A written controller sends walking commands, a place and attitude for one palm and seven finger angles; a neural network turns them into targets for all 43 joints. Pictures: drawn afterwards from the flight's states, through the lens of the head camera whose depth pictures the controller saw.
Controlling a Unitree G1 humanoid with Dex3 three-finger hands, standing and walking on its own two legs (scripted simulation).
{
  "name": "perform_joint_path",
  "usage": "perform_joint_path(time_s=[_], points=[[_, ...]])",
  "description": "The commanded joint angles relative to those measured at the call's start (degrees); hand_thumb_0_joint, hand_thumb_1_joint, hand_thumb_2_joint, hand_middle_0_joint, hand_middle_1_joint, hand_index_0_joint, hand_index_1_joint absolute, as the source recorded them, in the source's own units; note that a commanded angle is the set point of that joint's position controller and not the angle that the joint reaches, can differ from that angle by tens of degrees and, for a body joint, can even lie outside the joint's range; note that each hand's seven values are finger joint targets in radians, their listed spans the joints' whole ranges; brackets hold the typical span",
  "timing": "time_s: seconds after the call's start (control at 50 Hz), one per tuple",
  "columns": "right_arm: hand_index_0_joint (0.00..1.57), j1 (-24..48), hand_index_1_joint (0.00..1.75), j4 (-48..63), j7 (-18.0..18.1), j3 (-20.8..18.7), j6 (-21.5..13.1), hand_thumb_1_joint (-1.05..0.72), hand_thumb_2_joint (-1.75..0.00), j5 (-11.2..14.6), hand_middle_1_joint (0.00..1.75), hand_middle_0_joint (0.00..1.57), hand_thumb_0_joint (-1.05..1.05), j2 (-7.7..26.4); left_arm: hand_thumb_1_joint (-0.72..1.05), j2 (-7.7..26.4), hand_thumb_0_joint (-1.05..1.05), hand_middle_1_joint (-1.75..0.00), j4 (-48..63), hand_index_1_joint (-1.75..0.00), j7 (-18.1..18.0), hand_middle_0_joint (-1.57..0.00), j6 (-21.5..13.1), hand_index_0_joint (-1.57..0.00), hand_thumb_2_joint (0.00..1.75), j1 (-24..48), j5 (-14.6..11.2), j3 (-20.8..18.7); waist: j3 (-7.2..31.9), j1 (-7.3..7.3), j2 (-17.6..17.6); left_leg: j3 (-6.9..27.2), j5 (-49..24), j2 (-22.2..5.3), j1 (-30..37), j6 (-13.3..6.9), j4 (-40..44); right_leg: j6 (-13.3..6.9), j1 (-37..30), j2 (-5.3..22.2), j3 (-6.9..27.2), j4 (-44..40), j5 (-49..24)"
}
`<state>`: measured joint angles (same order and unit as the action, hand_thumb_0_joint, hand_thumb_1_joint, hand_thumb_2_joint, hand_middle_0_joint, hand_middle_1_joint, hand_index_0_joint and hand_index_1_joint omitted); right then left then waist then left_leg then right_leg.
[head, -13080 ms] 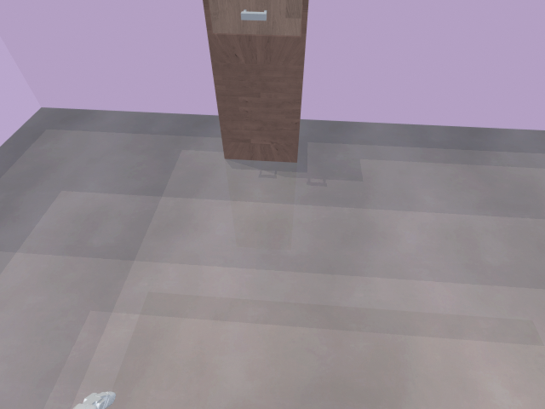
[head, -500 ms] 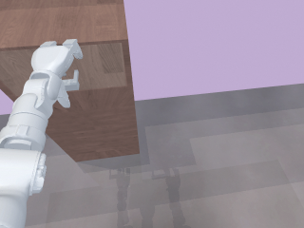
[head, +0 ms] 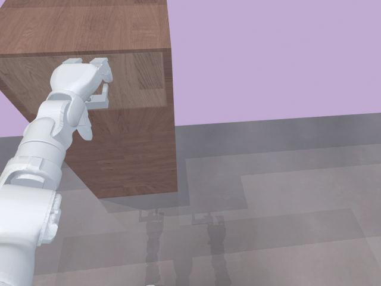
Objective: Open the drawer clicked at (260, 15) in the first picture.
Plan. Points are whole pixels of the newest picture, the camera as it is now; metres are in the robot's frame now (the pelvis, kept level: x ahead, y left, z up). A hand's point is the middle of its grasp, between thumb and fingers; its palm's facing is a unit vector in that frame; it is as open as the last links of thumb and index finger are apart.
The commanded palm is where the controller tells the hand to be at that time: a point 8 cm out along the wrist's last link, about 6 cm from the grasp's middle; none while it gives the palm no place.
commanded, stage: move the hooked fingers above the handle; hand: left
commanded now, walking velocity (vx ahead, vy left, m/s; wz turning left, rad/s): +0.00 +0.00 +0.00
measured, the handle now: (87, 95) +0.55 +0.24 +0.04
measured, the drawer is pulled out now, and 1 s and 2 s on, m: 0.00 0.00 0.00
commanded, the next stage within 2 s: lower the fingers behind the handle in 1.28 s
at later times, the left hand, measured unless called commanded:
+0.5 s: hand (69, 104) +0.48 +0.25 +0.09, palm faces -0.14 +0.00 -0.99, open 13.8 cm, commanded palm +0.48 +0.24 +0.15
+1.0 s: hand (86, 104) +0.48 +0.21 +0.08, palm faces -0.15 -0.03 -0.99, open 13.8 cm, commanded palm +0.49 +0.24 +0.15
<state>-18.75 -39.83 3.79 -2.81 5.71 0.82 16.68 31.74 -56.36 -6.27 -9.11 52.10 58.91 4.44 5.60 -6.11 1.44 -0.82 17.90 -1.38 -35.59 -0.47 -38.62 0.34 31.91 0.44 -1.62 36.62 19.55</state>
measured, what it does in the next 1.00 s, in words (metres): stands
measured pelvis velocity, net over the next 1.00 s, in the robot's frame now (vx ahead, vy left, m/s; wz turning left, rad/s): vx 0.01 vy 0.00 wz -0.01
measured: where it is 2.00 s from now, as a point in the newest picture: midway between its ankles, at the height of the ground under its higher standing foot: outside the picture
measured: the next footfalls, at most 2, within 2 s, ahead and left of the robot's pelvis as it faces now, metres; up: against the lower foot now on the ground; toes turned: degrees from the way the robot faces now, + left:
none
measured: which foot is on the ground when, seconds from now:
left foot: down 0.00-1.00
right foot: down 0.00-1.00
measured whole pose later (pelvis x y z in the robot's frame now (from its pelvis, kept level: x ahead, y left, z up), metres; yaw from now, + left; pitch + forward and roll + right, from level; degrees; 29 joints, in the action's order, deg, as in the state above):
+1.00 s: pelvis +0.01 +0.00 +0.00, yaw +0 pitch +14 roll -1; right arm -19.7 -39.8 3.6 -2.2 7.5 0.8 14.5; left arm 31.4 -53.5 -1.0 -7.6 47.7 57.7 4.6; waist 6.1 -5.3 2.8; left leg -1.2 18.6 -1.4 -32.6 -0.6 -37.5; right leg 0.5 28.9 0.3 -1.2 35.1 19.9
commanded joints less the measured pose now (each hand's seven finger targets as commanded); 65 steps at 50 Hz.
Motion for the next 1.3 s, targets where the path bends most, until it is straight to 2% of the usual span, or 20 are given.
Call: perform_joint_path(time_s=[0.0, 0.1, 0.14, 0.18, 0.24, 0.3, 0.32, 0.4, 0.52, 0.6, 0.68, 0.76, 0.82, 0.88, 0.94, 1.02, 1.08, 1.14, 1.22, 1.28], points=[[0.20, -7.19, 0.30, 3.12, -0.23, -2.11, -0.70, -0.90, -0.90, -0.85, 0.30, 0.20, 0.00, 7.80, -0.50, 27.68, 0.00, -1.20, 8.50, -1.20, -8.79, -0.30, 3.98, -0.30, 0.30, 29.19, 2.43, -15.14, 25.83, 1.98, 5.37, -0.05, -21.10, 2.67, 12.95, -1.56, 0.59, -2.36, -6.41, -3.27, 0.04, -0.83, -17.73], [0.20, -7.08, 0.30, 3.82, -0.83, -2.55, -0.04, -0.90, -0.90, -0.92, 0.30, 0.20, 0.00, 7.72, -0.50, 25.45, 0.00, -1.20, 6.34, -1.20, -9.01, -0.30, 10.32, -0.30, 0.30, 27.16, 3.53, -12.97, 32.54, 1.67, 4.86, -1.79, -27.84, 2.12, 14.43, -1.62, -0.66, -1.57, -11.65, -3.16, 0.06, -0.25, -26.78], [0.20, -6.69, 0.30, 3.74, -0.54, -2.35, 0.74, -0.90, -0.90, -0.35, 0.30, 0.20, 0.00, 8.11, -0.50, 27.43, 0.00, -1.20, 4.59, -1.20, -7.77, -0.30, 11.74, -0.30, 0.30, 24.57, 2.99, -14.03, 29.98, 1.95, 0.88, -2.46, -25.09, 2.13, 12.12, -1.90, 0.51, -0.99, -13.51, -2.97, 0.43, -1.40, -26.93], [0.20, -6.20, 0.30, 3.79, -0.05, -1.99, 0.98, -0.90, -0.90, 0.31, 0.30, 0.20, 0.00, 8.11, -0.50, 25.54, 0.00, -1.20, 3.17, -1.20, -6.11, -0.30, 12.73, -0.30, 0.30, 25.23, 2.24, -11.58, 25.33, 0.84, -1.69, -2.64, -21.36, 2.15, 10.33, -2.19, 2.05, -0.67, -13.61, -2.72, 0.48, -2.96, -25.47], [0.20, -6.34, 0.30, 4.24, 0.75, -2.27, 1.33, -0.90, -0.90, 0.57, 0.30, 0.20, 0.00, 8.23, -0.50, 25.84, 0.00, -1.20, 4.41, -1.20, -2.70, -0.30, 10.58, -0.30, 0.30, 20.94, 1.32, -12.46, 25.87, 1.54, -2.94, -2.88, -22.69, 2.23, 11.92, -2.63, 2.84, -0.60, -16.24, -2.56, 0.90, -3.68, -28.38], [0.20, -6.46, 0.30, 4.46, 0.99, -2.49, 1.07, -0.90, -0.90, 0.73, 0.30, 0.20, 0.00, 8.07, -0.50, 19.33, 0.00, -1.20, 4.88, -1.20, 0.55, -0.30, 7.37, -0.30, 0.30, 18.79, 0.73, -7.67, 20.82, 0.11, -3.15, -2.76, -21.55, 2.00, 13.13, -2.85, 3.33, -0.75, -13.16, -2.64, 0.94, -5.30, -26.25], [0.20, -6.69, 0.30, 4.33, 1.01, -2.52, 0.96, -0.90, -0.90, 0.83, 0.30, 0.20, 0.00, 8.29, -0.50, 20.07, 0.00, -1.20, 6.37, -1.20, 1.23, -0.30, 5.91, -0.30, 0.30, 18.45, 0.85, -8.00, 19.99, 0.31, -2.21, -2.51, -20.97, 1.89, 13.42, -2.85, 3.53, -0.76, -12.28, -2.64, 1.00, -5.37, -25.26], [0.20, -7.61, 0.30, 4.29, 0.65, -3.48, 0.61, -0.90, -0.90, 0.39, 0.30, 0.20, 0.00, 7.45, -0.50, 11.82, 0.00, -1.20, 13.79, -1.20, 2.83, -0.30, 0.52, -0.30, 0.30, 20.18, -0.86, -2.21, 18.91, -1.42, 1.10, -1.60, -22.25, 1.93, 18.86, -2.91, 2.77, -1.35, -7.39, -3.13, 0.95, -6.03, -22.07], [0.20, -7.93, 0.30, 2.61, 0.07, -3.90, 0.30, -0.90, -0.90, -0.20, 0.30, 0.20, 0.00, 7.50, -0.50, 19.19, 0.00, -1.20, 19.05, -1.20, -2.92, -0.30, -2.77, -0.30, 0.30, 26.75, -1.51, -9.82, 23.69, -0.21, 4.87, 0.31, -25.25, 2.15, 20.68, -2.13, 1.16, -1.95, -5.31, -3.51, 0.47, -3.28, -20.59], [0.20, -6.88, 0.30, 1.97, -0.45, -3.35, 0.34, -0.90, -0.90, -0.68, 0.30, 0.20, 0.00, 7.71, -0.50, 25.59, 0.00, -1.20, 14.46, -1.20, -8.88, -0.30, 1.45, -0.30, 0.30, 26.52, 0.82, -15.44, 25.23, 1.21, 4.99, 0.00, -26.09, 2.34, 16.53, -1.69, 0.45, -2.16, -7.15, -3.47, -0.14, -1.52, -21.91], [0.20, -6.07, 0.30, 2.53, -1.61, -3.42, 0.22, -0.90, -0.90, -0.58, 0.30, 0.20, 0.00, 7.63, -0.50, 21.17, 0.00, -1.20, 10.34, -1.20, -9.56, -0.30, 8.30, -0.30, 0.30, 24.46, 2.45, -11.38, 28.32, 1.82, 8.07, -0.61, -30.67, 1.68, 19.47, -1.02, 0.37, -2.13, -6.99, -3.55, -0.93, -0.83, -23.84], [0.20, -6.21, 0.30, 3.48, -1.84, -3.60, 1.17, -0.90, -0.90, 0.11, 0.30, 0.20, 0.00, 8.28, -0.50, 11.69, 0.00, -1.20, 6.07, -1.20, -2.31, -0.30, 12.37, -0.30, 0.30, 19.33, 0.14, -2.82, 25.34, -0.39, 0.52, -1.38, -28.99, 1.42, 19.72, -1.95, 1.22, -1.16, -8.86, -3.47, -0.65, -3.64, -25.59], [0.20, -5.80, 0.30, 3.72, -0.85, -3.43, 1.47, -0.90, -0.90, 0.48, 0.30, 0.20, 0.00, 8.43, -0.50, 7.98, 0.00, -1.20, 8.63, -1.20, 3.28, -0.30, 9.95, -0.30, 0.30, 22.05, -1.57, 1.32, 19.80, -2.40, -3.14, -1.14, -23.12, 1.69, 19.16, -2.75, 2.63, -0.86, -7.98, -3.16, -0.06, -5.94, -23.24], [0.20, -5.67, 0.30, 3.92, 0.37, -3.32, 1.13, -0.90, -0.90, 0.11, 0.30, 0.20, 0.00, 7.94, -0.50, 11.29, 0.00, -1.20, 15.46, -1.20, 5.08, -0.30, 3.59, -0.30, 0.30, 26.15, -2.03, -1.22, 18.88, -2.22, -0.36, -0.04, -21.23, 2.18, 20.15, -2.96, 2.81, -1.37, -6.68, -3.12, 0.49, -5.80, -20.64], [0.20, -6.43, 0.30, 3.82, 0.77, -3.10, 0.62, -0.90, -0.90, -0.10, 0.30, 0.20, 0.00, 7.09, -0.50, 16.35, 0.00, -1.20, 17.80, -1.20, 2.09, -0.30, -1.51, -0.30, 0.30, 27.41, -1.35, -6.48, 19.65, -0.83, 3.62, 0.65, -22.46, 2.37, 20.38, -2.61, 1.86, -2.07, -4.74, -3.41, 0.54, -4.19, -19.10], [0.20, -6.08, 0.30, 3.53, 0.41, -2.28, 0.21, -0.90, -0.90, -0.62, 0.30, 0.20, 0.00, 6.71, -0.50, 27.90, 0.00, -1.20, 13.94, -1.20, -6.53, -0.30, -0.38, -0.30, 0.30, 26.92, 1.04, -17.20, 23.10, 2.37, 4.84, 0.61, -23.00, 2.68, 13.72, -1.76, 0.86, -2.29, -7.28, -3.44, 0.20, -1.02, -19.61], [0.20, -4.83, 0.30, 3.59, -0.47, -1.96, -0.05, -0.90, -0.90, -0.78, 0.30, 0.20, 0.00, 6.73, -0.50, 26.33, 0.00, -1.20, 9.09, -1.20, -10.86, -0.30, 5.75, -0.30, 0.30, 24.17, 2.75, -15.25, 24.80, 3.10, 5.16, -1.15, -23.50, 2.50, 11.56, -1.24, 0.50, -2.09, -8.71, -3.27, -0.42, -0.15, -21.38], [0.20, -6.02, 0.30, 3.40, -1.07, -2.31, 0.46, -0.90, -0.90, -0.59, 0.30, 0.20, 0.00, 7.53, -0.50, 24.08, 0.00, -1.20, 2.94, -1.20, -9.36, -0.30, 11.91, -0.30, 0.30, 20.80, 3.23, -12.18, 28.17, 2.59, 3.08, -2.45, -24.10, 2.19, 11.92, -1.34, 0.66, -1.45, -11.72, -3.12, -0.03, -0.92, -24.71], [0.20, -5.75, 0.30, 3.63, -0.19, -1.89, 1.78, -0.90, -0.90, 0.42, 0.30, 0.20, 0.00, 8.27, -0.50, 27.47, 0.00, -1.20, 1.90, -1.20, -5.62, -0.30, 13.85, -0.30, 0.30, 21.55, 2.07, -13.29, 26.38, 2.16, -3.72, -3.18, -21.25, 2.19, 9.87, -2.10, 2.60, -0.48, -16.25, -2.51, 0.89, -3.09, -26.36], [0.20, -5.40, 0.30, 4.75, 0.74, -2.23, 1.58, -0.90, -0.90, 0.97, 0.30, 0.20, 0.00, 8.35, -0.50, 22.61, 0.00, -1.20, 2.79, -1.20, -1.51, -0.30, 11.86, -0.30, 0.30, 19.08, 1.29, -9.69, 22.50, 1.07, -4.80, -3.12, -19.91, 2.31, 10.96, -2.68, 3.57, -0.44, -15.34, -2.50, 0.93, -4.63, -26.29]])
